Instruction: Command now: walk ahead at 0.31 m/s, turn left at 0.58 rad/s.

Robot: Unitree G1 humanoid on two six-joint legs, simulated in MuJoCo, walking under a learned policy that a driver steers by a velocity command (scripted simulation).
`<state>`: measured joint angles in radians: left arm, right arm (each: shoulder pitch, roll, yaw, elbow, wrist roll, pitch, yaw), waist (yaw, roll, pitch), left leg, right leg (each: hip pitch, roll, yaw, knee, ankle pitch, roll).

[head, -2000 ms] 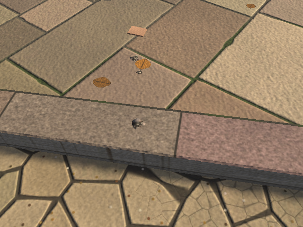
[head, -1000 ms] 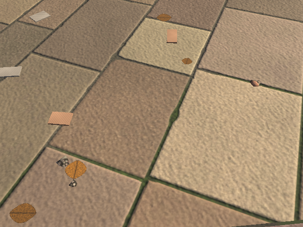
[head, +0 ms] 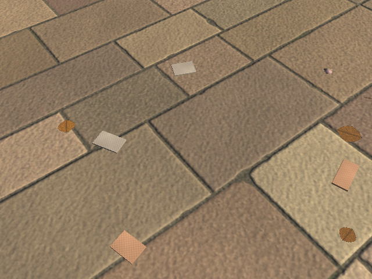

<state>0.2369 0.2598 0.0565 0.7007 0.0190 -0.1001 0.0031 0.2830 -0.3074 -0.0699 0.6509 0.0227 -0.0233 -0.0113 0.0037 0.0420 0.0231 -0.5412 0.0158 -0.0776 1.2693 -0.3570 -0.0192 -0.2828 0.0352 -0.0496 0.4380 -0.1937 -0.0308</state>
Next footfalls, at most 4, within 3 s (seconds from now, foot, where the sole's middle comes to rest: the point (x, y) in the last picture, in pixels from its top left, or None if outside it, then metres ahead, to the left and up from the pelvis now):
0.30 left None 0.25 0.14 -0.78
0.70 right None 0.21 -0.11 -0.78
1.16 left None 0.23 0.12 -0.78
1.58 right None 0.14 -0.14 -0.78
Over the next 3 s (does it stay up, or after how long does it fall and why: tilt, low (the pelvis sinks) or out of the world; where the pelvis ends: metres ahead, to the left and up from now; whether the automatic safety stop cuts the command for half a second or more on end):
stays up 0.12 -0.04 0.00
